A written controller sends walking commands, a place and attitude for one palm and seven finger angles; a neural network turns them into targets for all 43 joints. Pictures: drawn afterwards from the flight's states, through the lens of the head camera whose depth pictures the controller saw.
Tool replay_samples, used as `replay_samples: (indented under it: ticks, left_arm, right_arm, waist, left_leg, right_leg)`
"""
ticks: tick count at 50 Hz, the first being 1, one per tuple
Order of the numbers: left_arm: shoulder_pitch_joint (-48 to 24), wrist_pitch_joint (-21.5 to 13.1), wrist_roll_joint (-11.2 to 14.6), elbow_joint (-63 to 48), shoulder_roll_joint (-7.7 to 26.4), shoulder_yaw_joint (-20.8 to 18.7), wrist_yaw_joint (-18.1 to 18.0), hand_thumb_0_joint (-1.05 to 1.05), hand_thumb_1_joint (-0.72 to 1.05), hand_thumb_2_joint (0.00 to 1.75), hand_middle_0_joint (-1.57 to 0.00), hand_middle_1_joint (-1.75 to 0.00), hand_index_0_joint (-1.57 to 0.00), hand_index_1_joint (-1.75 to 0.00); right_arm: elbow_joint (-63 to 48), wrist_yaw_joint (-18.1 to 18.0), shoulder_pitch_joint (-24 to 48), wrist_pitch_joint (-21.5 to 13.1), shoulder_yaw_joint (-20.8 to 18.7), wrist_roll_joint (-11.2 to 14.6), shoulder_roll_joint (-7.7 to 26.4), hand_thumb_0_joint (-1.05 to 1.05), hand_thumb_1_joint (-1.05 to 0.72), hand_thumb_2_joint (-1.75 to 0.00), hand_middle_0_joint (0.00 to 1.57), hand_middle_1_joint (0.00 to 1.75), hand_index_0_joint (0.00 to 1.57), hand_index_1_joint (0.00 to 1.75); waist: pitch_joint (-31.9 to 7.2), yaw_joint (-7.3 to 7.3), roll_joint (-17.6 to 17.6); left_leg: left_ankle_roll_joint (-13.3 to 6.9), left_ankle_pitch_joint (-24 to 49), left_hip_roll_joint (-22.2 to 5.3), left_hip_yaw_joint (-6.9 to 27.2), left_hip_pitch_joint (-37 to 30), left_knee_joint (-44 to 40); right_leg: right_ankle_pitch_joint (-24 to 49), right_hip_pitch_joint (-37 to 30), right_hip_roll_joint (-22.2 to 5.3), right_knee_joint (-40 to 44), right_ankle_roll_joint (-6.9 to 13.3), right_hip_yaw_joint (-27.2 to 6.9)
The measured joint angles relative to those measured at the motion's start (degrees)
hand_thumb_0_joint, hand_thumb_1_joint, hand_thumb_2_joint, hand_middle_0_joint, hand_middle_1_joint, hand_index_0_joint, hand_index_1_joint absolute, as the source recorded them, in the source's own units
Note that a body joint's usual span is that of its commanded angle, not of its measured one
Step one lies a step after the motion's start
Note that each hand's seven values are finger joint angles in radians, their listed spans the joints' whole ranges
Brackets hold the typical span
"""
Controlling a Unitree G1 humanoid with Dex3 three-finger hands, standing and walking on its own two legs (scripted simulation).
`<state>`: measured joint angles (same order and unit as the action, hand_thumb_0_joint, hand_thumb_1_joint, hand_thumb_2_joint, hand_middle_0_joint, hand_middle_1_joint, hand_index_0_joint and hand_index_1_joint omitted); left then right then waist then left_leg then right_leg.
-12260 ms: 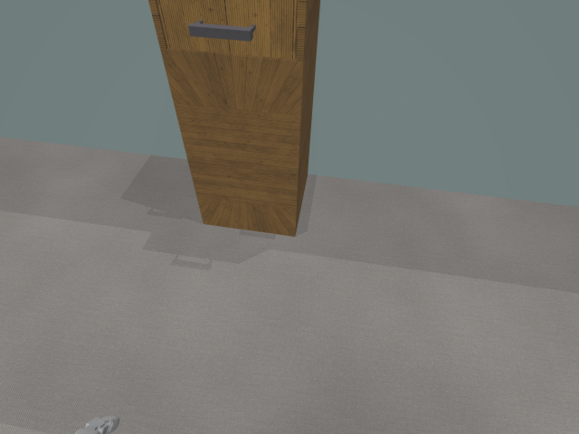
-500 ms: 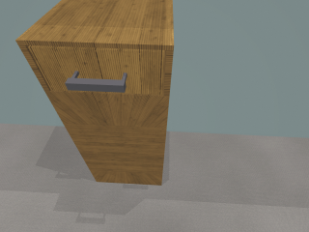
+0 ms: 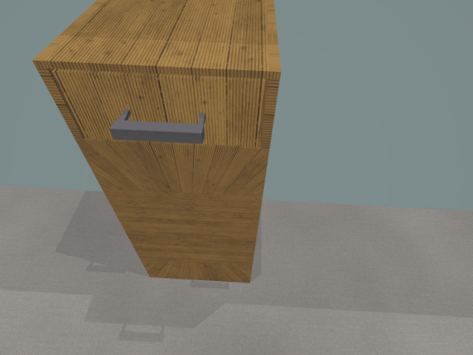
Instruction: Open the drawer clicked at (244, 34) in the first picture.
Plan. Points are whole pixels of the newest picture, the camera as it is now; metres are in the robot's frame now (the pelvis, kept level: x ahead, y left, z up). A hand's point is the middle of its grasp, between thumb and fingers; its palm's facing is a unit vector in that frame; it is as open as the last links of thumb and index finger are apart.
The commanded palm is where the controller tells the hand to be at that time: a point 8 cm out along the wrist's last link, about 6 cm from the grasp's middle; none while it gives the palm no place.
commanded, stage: look again from close up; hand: left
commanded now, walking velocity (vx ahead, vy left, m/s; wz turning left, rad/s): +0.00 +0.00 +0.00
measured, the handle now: (161, 123) +0.49 +0.18 +0.12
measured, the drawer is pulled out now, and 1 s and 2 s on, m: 0.00 0.00 0.00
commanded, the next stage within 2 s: raise the hand with hooked fingers in 1.28 s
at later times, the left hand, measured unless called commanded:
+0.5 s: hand out of the picture -0.02 +0.14 -0.17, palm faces +0.02 -0.98 -0.18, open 7.4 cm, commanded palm none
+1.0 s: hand out of the picture -0.02 +0.12 -0.17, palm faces +0.03 -0.98 -0.17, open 7.4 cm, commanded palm none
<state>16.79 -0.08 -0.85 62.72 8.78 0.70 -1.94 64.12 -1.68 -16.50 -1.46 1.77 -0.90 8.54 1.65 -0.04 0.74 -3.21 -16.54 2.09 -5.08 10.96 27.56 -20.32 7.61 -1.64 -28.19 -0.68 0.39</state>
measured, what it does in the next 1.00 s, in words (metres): stands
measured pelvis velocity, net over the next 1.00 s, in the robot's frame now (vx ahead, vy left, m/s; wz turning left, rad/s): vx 0.00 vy -0.04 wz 0.01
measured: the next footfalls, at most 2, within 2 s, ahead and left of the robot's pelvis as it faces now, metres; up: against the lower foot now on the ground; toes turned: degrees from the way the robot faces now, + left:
none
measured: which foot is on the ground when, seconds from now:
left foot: down 0.00-1.00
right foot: down 0.00-1.00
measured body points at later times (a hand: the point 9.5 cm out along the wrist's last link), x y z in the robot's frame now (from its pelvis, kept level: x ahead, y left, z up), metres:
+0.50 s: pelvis +0.00 -0.02 +0.00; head +0.01 -0.02 +0.45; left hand -0.02 +0.19 -0.16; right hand +0.00 -0.24 -0.16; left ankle -0.02 +0.08 -0.74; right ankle -0.06 -0.13 -0.74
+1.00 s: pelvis +0.00 -0.04 +0.00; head +0.01 -0.04 +0.45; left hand -0.02 +0.17 -0.16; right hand +0.00 -0.26 -0.16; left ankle -0.02 +0.08 -0.74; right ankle -0.06 -0.13 -0.74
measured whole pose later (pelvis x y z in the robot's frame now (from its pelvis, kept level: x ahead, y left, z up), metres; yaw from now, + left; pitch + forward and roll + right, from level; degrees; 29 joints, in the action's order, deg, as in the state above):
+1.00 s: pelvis +0.00 -0.04 +0.00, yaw +0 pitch +0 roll +1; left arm 18.2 -1.1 -0.9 63.9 7.9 0.7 -1.9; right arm 66.4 -2.0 -15.3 -0.9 1.4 -0.7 8.1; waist 1.0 0.3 1.0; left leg 0.6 -14.9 -1.1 -3.4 9.9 25.2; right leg -19.0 6.2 1.8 -25.5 3.0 1.9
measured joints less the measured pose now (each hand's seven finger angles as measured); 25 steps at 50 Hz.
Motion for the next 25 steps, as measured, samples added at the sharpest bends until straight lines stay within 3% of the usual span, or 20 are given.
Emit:
replay_samples:
  ticks: [25]
  left_arm:
    - [1.2, -0.5, -0.2, 1.5, -0.7, 0.1, 0.0, 0.01, 0.91, 0.89, -0.20, -0.30, -0.20, -0.29]
  right_arm:
    - [1.5, -0.2, 1.5, 0.3, -0.4, 0.2, 0.2, 0.01, -0.91, -0.90, 0.20, 0.30, 0.20, 0.30]
  waist:
    - [-0.2, 0.35, 0.1]
  left_leg:
    - [1.8, 1.1, -1.5, 0.7, -1.0, -1.6]
  right_leg:
    - [0.8, -1.0, 1.6, 1.5, 1.7, 0.6]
